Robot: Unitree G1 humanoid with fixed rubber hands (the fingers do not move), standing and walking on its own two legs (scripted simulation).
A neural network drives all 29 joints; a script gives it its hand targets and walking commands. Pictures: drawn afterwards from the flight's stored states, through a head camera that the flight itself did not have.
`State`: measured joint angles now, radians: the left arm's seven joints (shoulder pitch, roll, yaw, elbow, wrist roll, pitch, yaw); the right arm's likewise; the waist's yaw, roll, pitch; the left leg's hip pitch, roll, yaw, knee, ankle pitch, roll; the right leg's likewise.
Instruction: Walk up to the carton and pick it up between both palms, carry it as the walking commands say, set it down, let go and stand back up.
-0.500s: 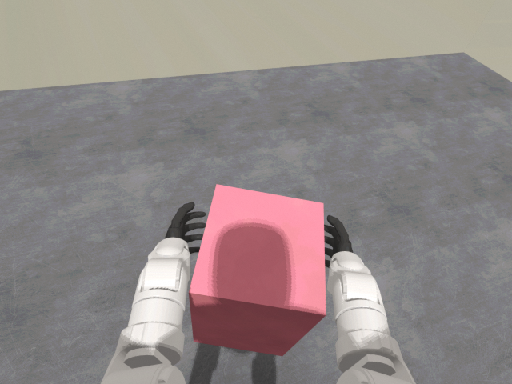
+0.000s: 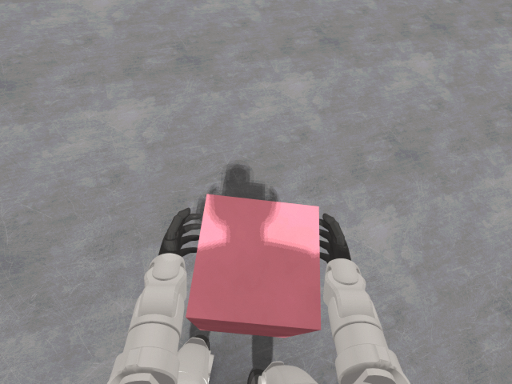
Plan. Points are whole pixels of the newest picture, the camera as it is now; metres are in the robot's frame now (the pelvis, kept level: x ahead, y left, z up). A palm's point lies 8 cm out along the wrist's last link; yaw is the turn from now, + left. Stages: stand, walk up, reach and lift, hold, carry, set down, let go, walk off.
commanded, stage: set down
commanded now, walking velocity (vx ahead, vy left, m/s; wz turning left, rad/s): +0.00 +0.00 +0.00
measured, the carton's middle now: (251, 276) +0.29 +0.00 -0.15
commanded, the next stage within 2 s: none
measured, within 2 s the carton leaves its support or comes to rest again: neither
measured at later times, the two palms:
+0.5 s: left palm (180, 268) +0.31 +0.13 -0.17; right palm (319, 270) +0.31 -0.14 -0.15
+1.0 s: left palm (187, 263) +0.34 +0.13 -0.27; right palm (306, 269) +0.34 -0.14 -0.25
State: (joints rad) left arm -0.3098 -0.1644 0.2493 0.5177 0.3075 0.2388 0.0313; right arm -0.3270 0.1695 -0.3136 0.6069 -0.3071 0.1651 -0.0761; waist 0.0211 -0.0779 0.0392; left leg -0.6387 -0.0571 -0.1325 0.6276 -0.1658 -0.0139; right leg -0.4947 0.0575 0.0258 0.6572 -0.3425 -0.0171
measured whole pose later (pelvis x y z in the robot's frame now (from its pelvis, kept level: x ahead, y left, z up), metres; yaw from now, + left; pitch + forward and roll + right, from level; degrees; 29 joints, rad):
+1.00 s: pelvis -0.07 +0.00 -0.17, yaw -4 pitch +26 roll -4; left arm -0.69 -0.05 0.26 0.58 0.18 0.13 0.09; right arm -0.72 0.08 -0.32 0.67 -0.11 0.06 -0.14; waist 0.02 -0.08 0.12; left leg -1.54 -0.06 -0.12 1.46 -0.38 -0.04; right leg -1.39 0.12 -0.01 1.52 -0.60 0.00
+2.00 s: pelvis -0.09 +0.01 -0.30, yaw -8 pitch +34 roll -5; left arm -1.05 0.07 0.32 0.62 0.16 0.21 0.09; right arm -1.13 -0.02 -0.33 0.73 -0.06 0.17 -0.18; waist 0.02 -0.08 0.28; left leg -2.05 -0.06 -0.11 1.86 -0.39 -0.05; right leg -1.91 0.16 -0.03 1.95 -0.64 0.02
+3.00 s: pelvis -0.10 +0.00 -0.35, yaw -8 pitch +35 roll -2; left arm -1.26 0.18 0.31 0.85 0.14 0.21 0.02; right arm -1.22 -0.04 -0.33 0.83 -0.06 0.18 -0.23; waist 0.07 -0.08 0.29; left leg -2.23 -0.07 -0.10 2.01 -0.39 -0.07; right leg -2.11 0.18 -0.03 2.13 -0.65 0.02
